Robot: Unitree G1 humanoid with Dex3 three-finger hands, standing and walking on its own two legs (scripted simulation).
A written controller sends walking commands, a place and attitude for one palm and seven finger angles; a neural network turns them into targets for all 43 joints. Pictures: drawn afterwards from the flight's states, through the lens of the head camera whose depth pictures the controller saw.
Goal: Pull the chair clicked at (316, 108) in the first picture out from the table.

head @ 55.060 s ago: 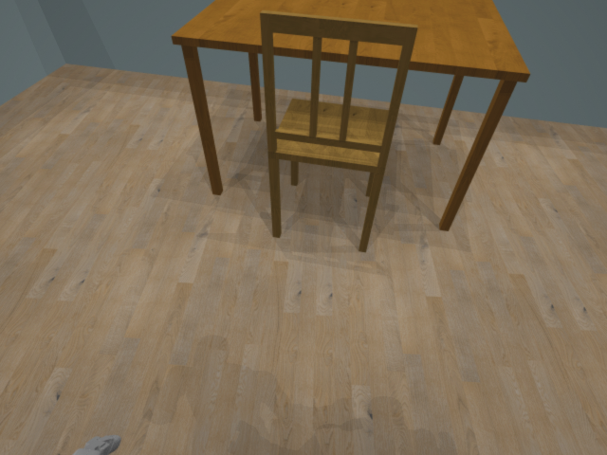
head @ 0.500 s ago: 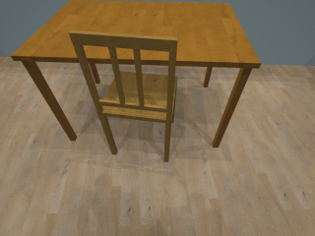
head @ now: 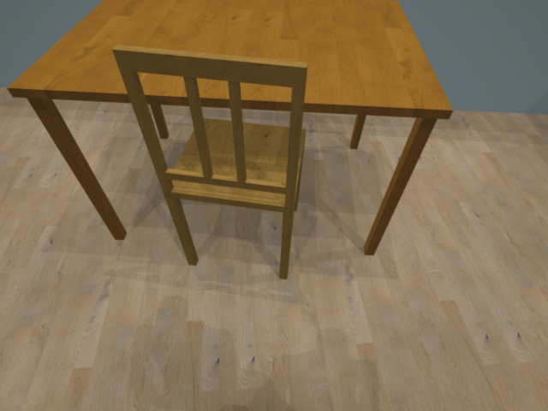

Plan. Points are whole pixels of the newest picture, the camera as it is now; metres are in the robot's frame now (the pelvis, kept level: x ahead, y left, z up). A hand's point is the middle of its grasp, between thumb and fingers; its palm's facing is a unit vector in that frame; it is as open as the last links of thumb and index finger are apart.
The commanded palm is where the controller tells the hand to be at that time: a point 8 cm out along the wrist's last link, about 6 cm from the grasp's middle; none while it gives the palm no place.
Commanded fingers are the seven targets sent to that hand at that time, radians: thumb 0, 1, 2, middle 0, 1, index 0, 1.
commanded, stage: look to check the result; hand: left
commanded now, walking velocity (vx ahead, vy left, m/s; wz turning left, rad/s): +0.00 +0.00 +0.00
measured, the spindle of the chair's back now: (200, 132) +0.76 +0.23 -0.07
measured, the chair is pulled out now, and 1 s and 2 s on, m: -0.09 -0.09 -0.09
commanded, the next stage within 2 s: take the last steps up to it in 0.64 s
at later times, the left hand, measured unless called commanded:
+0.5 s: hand out of the picture +0.02 +0.17 -0.18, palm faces +0.01 -0.98 -0.19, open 7.4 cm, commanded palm none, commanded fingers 0.00 0.90 0.90 -0.20 -0.30 -0.20 -0.30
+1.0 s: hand out of the picture +0.03 +0.17 -0.18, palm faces +0.03 -0.98 -0.18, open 7.4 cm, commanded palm none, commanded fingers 0.00 0.90 0.90 -0.20 -0.30 -0.20 -0.30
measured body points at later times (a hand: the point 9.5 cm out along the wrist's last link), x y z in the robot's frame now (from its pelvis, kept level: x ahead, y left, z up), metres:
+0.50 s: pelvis +0.01 +0.00 +0.00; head +0.03 -0.01 +0.45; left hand +0.02 +0.22 -0.16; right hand +0.00 -0.22 -0.16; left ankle +0.00 +0.12 -0.74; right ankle -0.01 -0.10 -0.74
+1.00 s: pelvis +0.04 +0.00 -0.01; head +0.05 +0.00 +0.44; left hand +0.03 +0.23 -0.17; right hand +0.00 -0.22 -0.17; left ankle +0.00 +0.12 -0.74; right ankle -0.01 -0.10 -0.74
